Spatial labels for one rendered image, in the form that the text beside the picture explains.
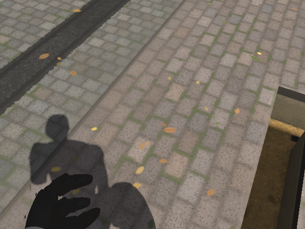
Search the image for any robot left hand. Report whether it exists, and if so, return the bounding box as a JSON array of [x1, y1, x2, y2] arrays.
[[25, 173, 101, 229]]

